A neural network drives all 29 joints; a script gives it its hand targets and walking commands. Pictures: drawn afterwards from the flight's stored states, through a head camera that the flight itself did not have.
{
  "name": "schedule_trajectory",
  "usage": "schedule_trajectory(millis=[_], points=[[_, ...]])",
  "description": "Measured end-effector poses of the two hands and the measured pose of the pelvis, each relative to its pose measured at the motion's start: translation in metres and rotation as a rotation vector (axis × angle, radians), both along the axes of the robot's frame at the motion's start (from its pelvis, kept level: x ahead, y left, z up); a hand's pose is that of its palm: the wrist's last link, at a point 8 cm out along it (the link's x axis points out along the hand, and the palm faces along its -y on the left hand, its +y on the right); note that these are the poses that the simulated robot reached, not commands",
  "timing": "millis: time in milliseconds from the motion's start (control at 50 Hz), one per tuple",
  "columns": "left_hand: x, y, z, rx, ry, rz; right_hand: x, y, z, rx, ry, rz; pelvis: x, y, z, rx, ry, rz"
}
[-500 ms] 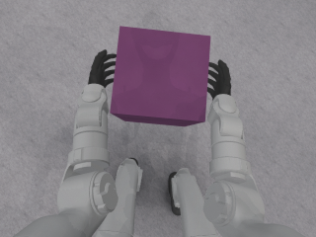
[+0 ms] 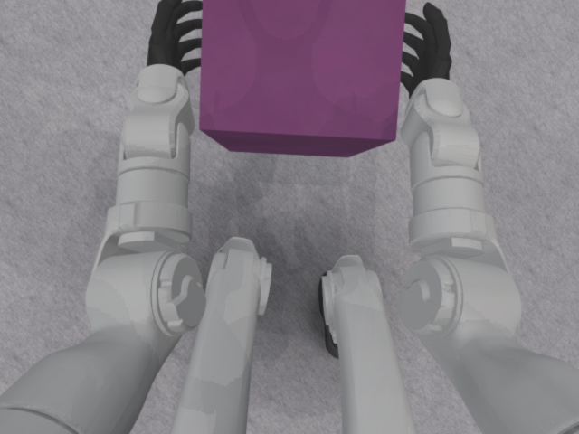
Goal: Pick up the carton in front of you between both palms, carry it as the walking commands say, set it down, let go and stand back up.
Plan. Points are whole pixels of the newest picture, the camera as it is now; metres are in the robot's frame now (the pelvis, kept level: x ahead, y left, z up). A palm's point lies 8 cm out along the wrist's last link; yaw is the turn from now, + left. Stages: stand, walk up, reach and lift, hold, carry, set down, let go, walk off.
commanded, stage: set down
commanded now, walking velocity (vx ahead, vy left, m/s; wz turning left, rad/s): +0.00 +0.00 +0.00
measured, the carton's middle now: (296, 74) +0.54 +0.06 -0.19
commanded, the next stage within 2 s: none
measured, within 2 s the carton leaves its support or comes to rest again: rests again in 0.86 s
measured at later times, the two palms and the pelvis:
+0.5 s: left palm (187, 80) +0.52 +0.22 -0.26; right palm (375, 88) +0.56 -0.07 -0.26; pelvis -0.01 -0.01 -0.10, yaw -1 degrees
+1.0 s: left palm (191, 91) +0.52 +0.22 -0.30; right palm (371, 94) +0.56 -0.08 -0.30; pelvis -0.01 -0.01 -0.13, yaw -2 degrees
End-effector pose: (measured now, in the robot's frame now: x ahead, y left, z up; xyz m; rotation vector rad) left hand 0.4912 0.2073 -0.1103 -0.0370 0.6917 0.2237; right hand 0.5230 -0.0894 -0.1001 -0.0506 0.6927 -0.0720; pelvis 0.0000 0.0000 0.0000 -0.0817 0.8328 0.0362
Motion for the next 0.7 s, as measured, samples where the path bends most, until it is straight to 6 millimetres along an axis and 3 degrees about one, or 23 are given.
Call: schedule_trajectory(millis=[480, 580, 700], points=[[0.031, 0.016, -0.146, 0.04, 0.045, 0.001, 0.037, 0.015, -0.155, 0.0, 0.04, 0.051, -0.007, -0.011, -0.093, 0.024, -0.061, -0.04], [0.035, 0.015, -0.164, 0.044, 0.064, -0.01, 0.04, 0.013, -0.178, 0.005, 0.058, 0.056, -0.003, -0.009, -0.104, 0.038, -0.085, -0.057], [0.041, 0.013, -0.171, 0.037, 0.055, -0.009, 0.045, 0.01, -0.189, 0.009, 0.048, 0.066, -0.001, -0.008, -0.113, 0.053, -0.099, -0.073]])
